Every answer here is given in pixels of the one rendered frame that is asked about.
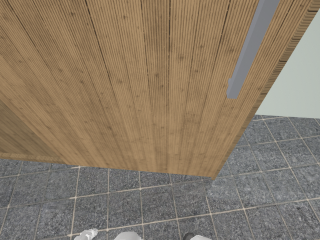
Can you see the robot left hand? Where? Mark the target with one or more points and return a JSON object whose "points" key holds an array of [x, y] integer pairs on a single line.
{"points": [[87, 234]]}

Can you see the handle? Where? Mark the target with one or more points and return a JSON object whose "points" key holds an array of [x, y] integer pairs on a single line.
{"points": [[259, 25]]}

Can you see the wardrobe door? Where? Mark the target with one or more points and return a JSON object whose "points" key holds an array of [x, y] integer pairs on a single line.
{"points": [[17, 138], [136, 84]]}

